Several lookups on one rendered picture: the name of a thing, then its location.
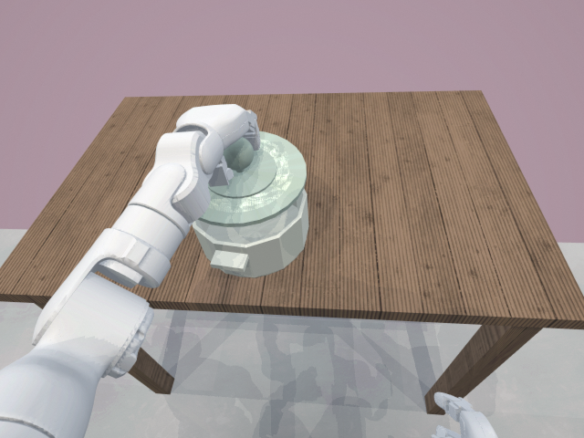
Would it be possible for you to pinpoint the robot left upper arm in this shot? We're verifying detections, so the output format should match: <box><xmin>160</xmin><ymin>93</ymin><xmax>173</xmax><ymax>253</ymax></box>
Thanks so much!
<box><xmin>0</xmin><ymin>272</ymin><xmax>154</xmax><ymax>438</ymax></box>

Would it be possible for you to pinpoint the robot right hand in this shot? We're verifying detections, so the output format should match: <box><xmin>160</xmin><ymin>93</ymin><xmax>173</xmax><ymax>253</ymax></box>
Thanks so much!
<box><xmin>432</xmin><ymin>392</ymin><xmax>498</xmax><ymax>438</ymax></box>

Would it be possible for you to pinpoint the robot left hand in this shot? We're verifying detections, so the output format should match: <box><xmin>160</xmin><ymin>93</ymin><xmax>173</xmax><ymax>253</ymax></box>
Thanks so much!
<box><xmin>176</xmin><ymin>104</ymin><xmax>260</xmax><ymax>187</ymax></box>

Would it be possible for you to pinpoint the pot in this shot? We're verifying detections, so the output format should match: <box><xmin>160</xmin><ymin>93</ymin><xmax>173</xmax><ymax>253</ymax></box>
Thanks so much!
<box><xmin>193</xmin><ymin>189</ymin><xmax>309</xmax><ymax>277</ymax></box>

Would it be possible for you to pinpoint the table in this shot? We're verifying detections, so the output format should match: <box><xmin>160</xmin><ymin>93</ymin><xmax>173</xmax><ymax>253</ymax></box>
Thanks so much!
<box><xmin>0</xmin><ymin>90</ymin><xmax>584</xmax><ymax>415</ymax></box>

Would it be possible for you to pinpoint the lid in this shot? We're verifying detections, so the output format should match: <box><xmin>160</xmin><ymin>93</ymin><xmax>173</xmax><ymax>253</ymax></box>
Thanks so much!
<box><xmin>197</xmin><ymin>131</ymin><xmax>307</xmax><ymax>227</ymax></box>

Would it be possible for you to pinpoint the knob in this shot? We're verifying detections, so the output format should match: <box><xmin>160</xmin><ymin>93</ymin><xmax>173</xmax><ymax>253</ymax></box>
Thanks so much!
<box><xmin>223</xmin><ymin>137</ymin><xmax>254</xmax><ymax>171</ymax></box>

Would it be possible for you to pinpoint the left robot forearm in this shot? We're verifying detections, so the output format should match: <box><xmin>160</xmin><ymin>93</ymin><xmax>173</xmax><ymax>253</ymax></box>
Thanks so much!
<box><xmin>32</xmin><ymin>120</ymin><xmax>224</xmax><ymax>346</ymax></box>

